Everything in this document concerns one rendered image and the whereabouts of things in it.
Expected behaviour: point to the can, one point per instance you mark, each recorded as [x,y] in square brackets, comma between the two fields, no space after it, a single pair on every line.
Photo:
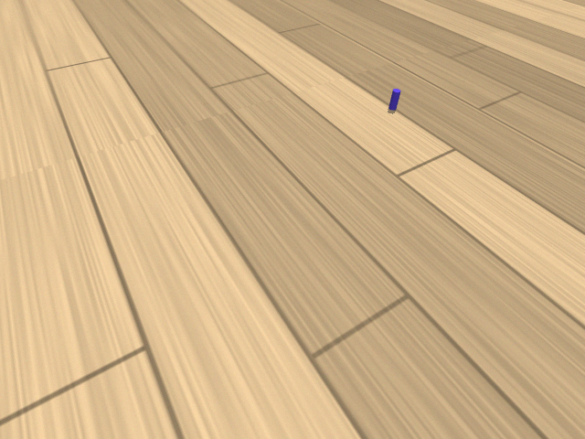
[394,99]

